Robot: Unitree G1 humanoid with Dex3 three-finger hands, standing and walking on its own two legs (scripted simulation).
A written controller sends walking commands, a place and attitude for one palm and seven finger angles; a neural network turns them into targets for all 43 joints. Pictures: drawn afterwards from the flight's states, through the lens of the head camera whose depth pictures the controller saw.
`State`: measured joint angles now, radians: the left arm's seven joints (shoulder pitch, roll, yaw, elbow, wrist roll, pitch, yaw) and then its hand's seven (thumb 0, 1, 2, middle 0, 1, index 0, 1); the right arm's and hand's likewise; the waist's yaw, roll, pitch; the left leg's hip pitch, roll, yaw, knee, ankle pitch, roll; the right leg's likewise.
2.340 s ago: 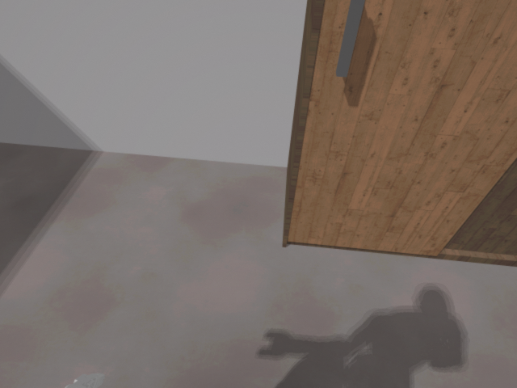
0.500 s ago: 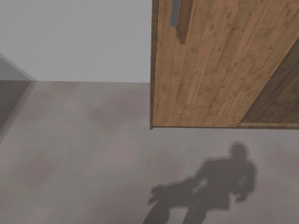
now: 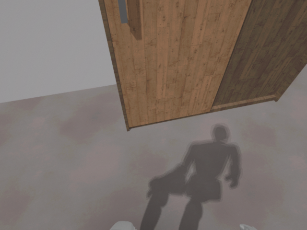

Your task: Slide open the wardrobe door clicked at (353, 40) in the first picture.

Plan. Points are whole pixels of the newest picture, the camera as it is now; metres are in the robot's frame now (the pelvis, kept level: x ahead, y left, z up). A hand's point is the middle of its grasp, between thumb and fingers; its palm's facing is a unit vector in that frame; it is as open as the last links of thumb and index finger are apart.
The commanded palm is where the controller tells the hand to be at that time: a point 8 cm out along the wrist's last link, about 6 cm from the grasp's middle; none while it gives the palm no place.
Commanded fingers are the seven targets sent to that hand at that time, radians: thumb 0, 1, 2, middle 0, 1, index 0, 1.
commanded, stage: walk to a spot facing it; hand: left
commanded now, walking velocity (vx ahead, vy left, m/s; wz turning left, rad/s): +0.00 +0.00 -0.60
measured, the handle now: out of the picture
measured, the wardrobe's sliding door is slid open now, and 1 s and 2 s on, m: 0.00 0.00 0.00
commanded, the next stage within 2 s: turn to face it in 1.80 s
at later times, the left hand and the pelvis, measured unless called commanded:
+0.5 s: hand out of the picture +0.10 +0.25 -0.17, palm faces -0.28 -0.94 -0.20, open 7.4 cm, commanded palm none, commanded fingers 0.00 0.90 0.90 -0.20 -0.30 -0.20 -0.30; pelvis -0.03 +0.07 +0.00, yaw -20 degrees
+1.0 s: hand out of the picture +0.12 +0.13 -0.16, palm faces -0.54 -0.82 -0.21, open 7.4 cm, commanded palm none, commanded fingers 0.00 0.90 0.90 -0.20 -0.30 -0.20 -0.30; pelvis +0.00 -0.01 +0.00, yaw -36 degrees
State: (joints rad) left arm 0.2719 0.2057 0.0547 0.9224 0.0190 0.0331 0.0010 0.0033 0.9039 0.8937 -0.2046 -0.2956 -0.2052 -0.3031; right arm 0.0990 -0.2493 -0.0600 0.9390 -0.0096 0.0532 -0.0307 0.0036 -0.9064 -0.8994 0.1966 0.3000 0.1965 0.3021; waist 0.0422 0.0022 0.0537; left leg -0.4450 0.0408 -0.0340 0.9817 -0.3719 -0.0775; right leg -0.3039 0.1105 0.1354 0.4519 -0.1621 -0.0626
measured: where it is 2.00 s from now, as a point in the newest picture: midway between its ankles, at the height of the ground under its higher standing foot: (180, 225)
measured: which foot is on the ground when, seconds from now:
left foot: up 0.00-0.14, down 0.16-0.70, up 0.72-1.00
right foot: down 0.00-0.16, up 0.18-0.68, down 0.70-1.00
